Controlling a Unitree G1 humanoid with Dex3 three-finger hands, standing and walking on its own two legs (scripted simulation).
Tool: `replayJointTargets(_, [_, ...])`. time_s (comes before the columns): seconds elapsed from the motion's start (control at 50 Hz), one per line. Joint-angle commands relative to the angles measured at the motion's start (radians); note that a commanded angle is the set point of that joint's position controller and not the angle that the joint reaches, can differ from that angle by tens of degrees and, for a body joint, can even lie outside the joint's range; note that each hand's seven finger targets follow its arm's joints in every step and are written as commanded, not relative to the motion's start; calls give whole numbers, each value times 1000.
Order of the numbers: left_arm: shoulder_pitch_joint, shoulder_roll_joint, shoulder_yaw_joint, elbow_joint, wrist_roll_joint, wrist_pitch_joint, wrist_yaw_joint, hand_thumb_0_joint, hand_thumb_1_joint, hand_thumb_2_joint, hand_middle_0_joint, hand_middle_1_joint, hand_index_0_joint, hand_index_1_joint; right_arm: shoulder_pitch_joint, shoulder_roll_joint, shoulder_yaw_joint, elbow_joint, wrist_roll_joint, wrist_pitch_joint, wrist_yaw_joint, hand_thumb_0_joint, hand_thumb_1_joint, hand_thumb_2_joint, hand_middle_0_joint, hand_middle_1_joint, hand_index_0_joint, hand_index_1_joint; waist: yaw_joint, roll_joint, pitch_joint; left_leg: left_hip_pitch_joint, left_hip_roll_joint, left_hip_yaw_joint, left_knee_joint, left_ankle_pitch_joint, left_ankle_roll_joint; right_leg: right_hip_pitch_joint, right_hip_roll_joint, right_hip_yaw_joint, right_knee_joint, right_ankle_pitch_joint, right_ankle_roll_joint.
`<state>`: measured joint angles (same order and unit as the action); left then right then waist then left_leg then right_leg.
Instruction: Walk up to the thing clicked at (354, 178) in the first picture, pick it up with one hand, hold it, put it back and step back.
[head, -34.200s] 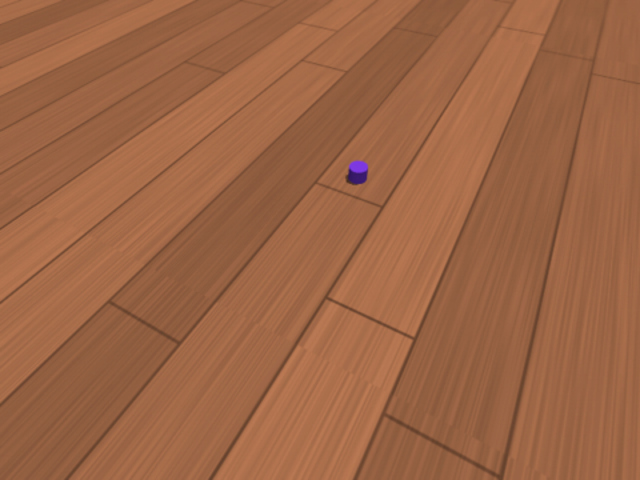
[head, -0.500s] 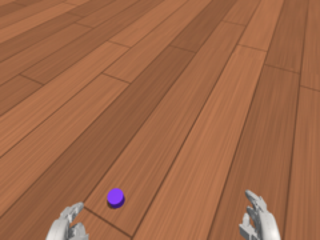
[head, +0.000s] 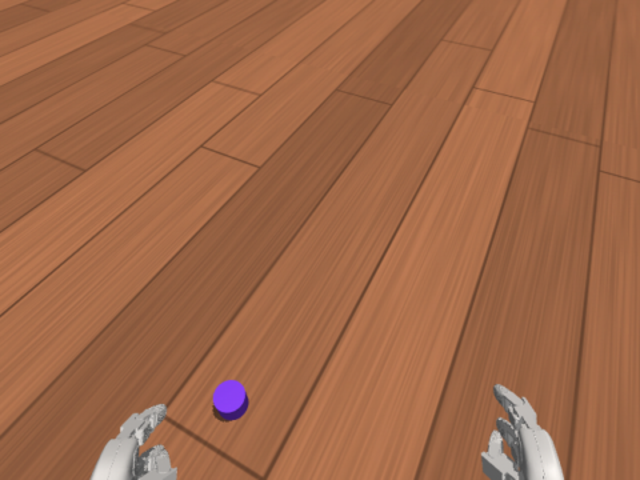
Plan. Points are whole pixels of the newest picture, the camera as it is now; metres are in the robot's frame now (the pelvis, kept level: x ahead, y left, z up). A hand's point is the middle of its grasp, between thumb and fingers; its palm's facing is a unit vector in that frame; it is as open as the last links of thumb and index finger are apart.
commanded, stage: home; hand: left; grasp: from above
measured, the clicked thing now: (231, 400) +0.46 +0.25 -0.68
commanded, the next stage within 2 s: stand in 0.42 s
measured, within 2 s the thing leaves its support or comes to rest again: neither
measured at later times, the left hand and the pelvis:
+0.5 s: hand out of the picture +0.15 +0.18 -0.05, palm faces +0.05 -0.98 -0.20, open 7.4 cm; pelvis -0.01 +0.00 +0.00, yaw +0 degrees
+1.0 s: hand out of the picture +0.05 +0.24 -0.11, palm faces +0.03 -0.95 -0.32, open 7.4 cm; pelvis -0.01 +0.01 +0.05, yaw +0 degrees
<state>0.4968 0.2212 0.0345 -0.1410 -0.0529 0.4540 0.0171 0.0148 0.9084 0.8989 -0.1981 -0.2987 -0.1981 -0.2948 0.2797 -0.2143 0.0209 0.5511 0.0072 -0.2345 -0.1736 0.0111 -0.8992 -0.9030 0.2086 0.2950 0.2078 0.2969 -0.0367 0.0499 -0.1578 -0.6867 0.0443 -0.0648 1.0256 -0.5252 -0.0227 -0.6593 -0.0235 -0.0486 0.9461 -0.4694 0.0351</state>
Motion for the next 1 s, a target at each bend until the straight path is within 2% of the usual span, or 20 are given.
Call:
replayJointTargets(0.0, [-17,105,59,-197,5,-46,9,0,900,900,-200,-300,-200,-300,-61,-130,-51,-159,-2,-54,-13,0,-900,-900,200,299,200,299,-2,5,-108,98,-34,21,-166,329,20,83,39,-32,-123,257,-30])
replayJointTargets(0.12, [-20,103,58,-195,5,-44,7,0,900,900,-200,-300,-200,-300,-64,-125,-50,-163,-3,-50,-12,0,-901,-900,200,299,200,299,-5,-1,-106,86,-38,25,-157,321,24,90,36,-31,-130,262,-27])
replayJointTargets(0.28, [-14,114,67,-166,4,-36,7,0,900,900,-200,-300,-200,-300,-69,-131,-50,-166,1,-51,-15,0,-901,-900,200,299,200,299,-4,-4,-56,58,-39,26,-178,206,29,58,36,-30,-149,160,-24])
replayJointTargets(0.36, [-7,115,71,-191,2,-40,10,0,900,900,-200,-300,-200,-300,-70,-127,-51,-175,2,-56,-16,0,-901,-900,200,299,200,299,-2,-9,-92,64,-41,28,-168,223,29,75,35,-29,-147,176,-24])
replayJointTargets(0.38, [-30,105,51,-216,3,-44,9,0,900,900,-200,-300,-200,-300,-75,-127,-49,-178,3,-57,-15,0,-901,-900,200,299,200,299,-5,5,-81,66,-40,30,-172,220,28,61,36,-30,-145,176,-25])
replayJointTargets(0.48, [-12,108,61,-198,3,-44,9,0,900,900,-200,-300,-200,-300,-66,-127,-51,-174,2,-56,-15,0,-901,-900,200,299,200,299,-4,4,-89,71,-34,19,-177,216,25,58,40,-33,-134,165,-27])
replayJointTargets(0.5, [-310,199,55,153,113,-257,47,0,900,900,-200,-300,-200,-300,-124,-243,-83,80,-138,56,44,0,-901,-899,200,299,200,299,71,-51,148,97,11,-11,-267,394,72,208,-31,45,-150,195,-78])
replayJointTargets(0.52, [-201,204,73,329,119,-324,42,0,900,900,-200,-300,-200,-301,-123,-258,-103,78,-131,96,72,0,-900,-900,200,300,200,300,71,-73,57,172,5,9,-265,413,84,246,-38,90,-177,202,-108])
replayJointTargets(0.54, [-192,210,69,372,120,-356,36,0,900,900,-200,-300,-200,-301,-107,-267,-108,52,-136,118,88,0,-900,-900,200,300,200,300,52,-61,63,185,-4,-13,-260,366,86,218,-35,104,-201,180,-118])
replayJointTargets(0.56, [-199,231,57,421,124,-381,32,0,900,900,-200,-300,-200,-301,-118,-266,-106,63,-126,127,105,0,-900,-900,200,300,200,300,61,-41,25,221,-6,-21,-269,375,88,280,-47,109,-190,235,-113])
replayJointTargets(0.58, [-225,226,58,463,125,-396,28,0,900,900,-200,-300,-200,-301,-112,-237,-103,93,-96,131,122,0,-900,-900,200,300,200,300,60,-39,8,260,-11,-8,-284,387,84,296,-60,112,-184,283,-107])
replayJointTargets(0.6, [-242,217,57,515,117,-399,23,0,900,900,-200,-300,-200,-301,-124,-223,-102,115,-69,138,138,0,-900,-900,200,300,200,300,68,-84,15,273,-20,1,-302,355,82,299,-62,107,-215,254,-97])
replayJointTargets(0.64, [-273,232,62,595,108,-410,24,0,900,900,-200,-300,-200,-301,-137,-216,-112,138,-55,150,151,0,-900,-900,200,300,200,300,67,-136,35,285,-36,18,-297,282,71,295,-85,142,-300,189,-95])
replayJointTargets(0.7, [-322,228,59,713,102,-437,28,0,900,900,-200,-300,-200,-301,-105,-216,-117,208,-63,168,156,0,-900,-900,200,300,200,300,46,-83,39,360,-20,7,-346,321,72,310,-94,137,-316,256,-80])
replayJointTargets(0.76, [-311,209,57,817,95,-452,28,0,900,900,-200,-300,-200,-301,-126,-224,-117,246,-64,176,153,0,-900,-900,200,300,200,300,63,-4,73,373,15,-40,-430,374,83,358,-65,83,-319,311,-56])
replayJointTargets(0.82, [-313,217,56,904,96,-457,28,0,900,900,-200,-300,-200,-301,-123,-229,-117,286,-57,187,147,0,-900,-900,200,300,200,300,59,-25,109,385,19,-41,-487,355,74,396,-68,84,-378,310,-59])
replayJointTargets(0.86, [-314,217,55,952,91,-461,28,0,900,900,-200,-300,-200,-301,-116,-235,-114,318,-54,189,141,0,-900,-900,200,300,200,300,58,-16,104,431,29,-43,-510,442,67,430,-71,81,-387,373,-59])
replayJointTargets(0.92, [-305,222,51,1026,85,-459,29,0,900,900,-200,-300,-200,-301,-124,-246,-111,356,-51,200,136,0,-900,-900,200,300,200,300,62,-10,146,423,38,-53,-590,360,64,476,-73,83,-456,328,-52])
replayJointTargets(0.96, [-315,228,49,1062,86,-461,28,0,900,900,-200,-300,-200,-301,-115,-248,-110,379,-46,202,133,0,-900,-900,200,300,200,300,55,-37,139,461,36,-41,-604,404,57,498,-79,85,-479,366,-52])
replayJointTargets(0.98, [-318,229,47,1080,84,-460,28,0,900,900,-200,-300,-200,-301,-111,-254,-108,394,-45,204,132,0,-900,-900,200,300,200,300,54,-27,163,453,40,-47,-634,362,55,501,-76,86,-497,332,-49])
